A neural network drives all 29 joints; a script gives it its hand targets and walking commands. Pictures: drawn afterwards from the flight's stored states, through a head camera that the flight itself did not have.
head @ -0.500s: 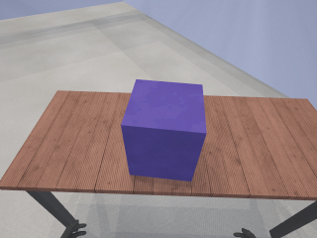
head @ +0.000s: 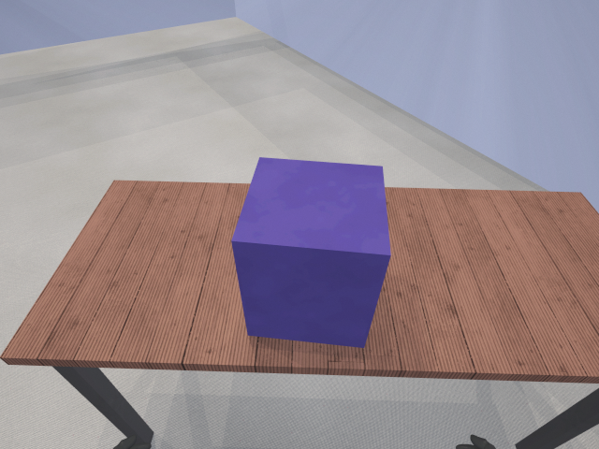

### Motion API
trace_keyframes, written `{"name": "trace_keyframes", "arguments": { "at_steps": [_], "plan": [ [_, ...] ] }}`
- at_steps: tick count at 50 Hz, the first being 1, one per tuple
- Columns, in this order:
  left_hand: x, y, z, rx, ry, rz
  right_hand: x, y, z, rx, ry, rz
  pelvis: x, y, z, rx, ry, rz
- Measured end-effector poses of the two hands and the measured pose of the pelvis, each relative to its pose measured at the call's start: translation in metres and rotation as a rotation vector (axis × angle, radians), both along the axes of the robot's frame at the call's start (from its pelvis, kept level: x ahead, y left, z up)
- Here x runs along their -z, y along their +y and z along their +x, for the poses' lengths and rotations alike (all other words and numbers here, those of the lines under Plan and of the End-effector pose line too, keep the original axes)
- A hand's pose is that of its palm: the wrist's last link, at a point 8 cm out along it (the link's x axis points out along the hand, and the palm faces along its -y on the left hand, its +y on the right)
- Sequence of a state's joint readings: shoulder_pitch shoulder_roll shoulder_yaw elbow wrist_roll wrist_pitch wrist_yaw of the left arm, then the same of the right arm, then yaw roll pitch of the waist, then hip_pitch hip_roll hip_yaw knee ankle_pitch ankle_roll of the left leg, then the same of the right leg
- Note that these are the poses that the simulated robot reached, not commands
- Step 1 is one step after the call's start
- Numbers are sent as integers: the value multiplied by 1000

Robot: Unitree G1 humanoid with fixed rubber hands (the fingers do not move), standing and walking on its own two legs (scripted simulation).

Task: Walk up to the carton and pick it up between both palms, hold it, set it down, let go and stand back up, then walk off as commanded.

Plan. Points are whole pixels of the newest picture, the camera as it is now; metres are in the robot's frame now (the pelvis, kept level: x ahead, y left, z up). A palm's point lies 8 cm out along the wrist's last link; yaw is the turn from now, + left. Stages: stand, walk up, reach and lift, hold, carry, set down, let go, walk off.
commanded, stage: stand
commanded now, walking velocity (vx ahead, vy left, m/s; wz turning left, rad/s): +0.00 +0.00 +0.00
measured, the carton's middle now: (312, 254) +0.46 -0.02 +0.00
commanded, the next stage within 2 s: walk off in 0.12 s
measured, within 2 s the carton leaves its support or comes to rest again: neither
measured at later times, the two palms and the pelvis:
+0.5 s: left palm out of the picture +0.08 +0.27 -0.11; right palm out of the picture +0.07 -0.27 -0.12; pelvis -0.03 -0.01 -0.01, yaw +0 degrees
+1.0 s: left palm out of the picture -0.07 +0.24 -0.08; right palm out of the picture -0.08 -0.34 -0.16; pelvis -0.17 -0.06 -0.02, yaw +0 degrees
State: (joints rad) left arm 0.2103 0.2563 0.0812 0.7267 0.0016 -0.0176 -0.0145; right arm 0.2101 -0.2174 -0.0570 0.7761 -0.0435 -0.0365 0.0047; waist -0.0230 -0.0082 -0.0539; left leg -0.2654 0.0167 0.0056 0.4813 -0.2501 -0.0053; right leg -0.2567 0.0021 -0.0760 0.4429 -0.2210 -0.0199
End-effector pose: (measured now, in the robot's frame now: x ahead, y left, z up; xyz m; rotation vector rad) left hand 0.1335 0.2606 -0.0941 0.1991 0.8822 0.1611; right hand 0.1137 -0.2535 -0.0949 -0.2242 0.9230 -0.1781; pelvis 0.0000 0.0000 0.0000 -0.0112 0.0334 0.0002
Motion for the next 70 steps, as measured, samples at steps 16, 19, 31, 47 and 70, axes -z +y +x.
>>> {"name": "trace_keyframes", "arguments": {
  "at_steps": [16,19,31,47,70],
  "plan": [
    [4,2,-10,-10,35,3,5,0,-6,8,20,7,0,0,-1,0,-2,0],
    [6,3,-17,7,55,20,8,-3,-14,7,44,2,1,0,-6,-2,-15,2],
    [14,0,-94,-31,185,138,46,-49,-72,2,141,5,22,-31,-58,7,-85,53],
    [-16,-18,-186,-45,182,237,60,-88,-172,23,216,22,15,-57,-152,-1,-116,100],
    [36,17,-370,-61,161,133,53,-77,-460,123,365,-97,37,-24,-336,17,-202,-21]
  ]
}}
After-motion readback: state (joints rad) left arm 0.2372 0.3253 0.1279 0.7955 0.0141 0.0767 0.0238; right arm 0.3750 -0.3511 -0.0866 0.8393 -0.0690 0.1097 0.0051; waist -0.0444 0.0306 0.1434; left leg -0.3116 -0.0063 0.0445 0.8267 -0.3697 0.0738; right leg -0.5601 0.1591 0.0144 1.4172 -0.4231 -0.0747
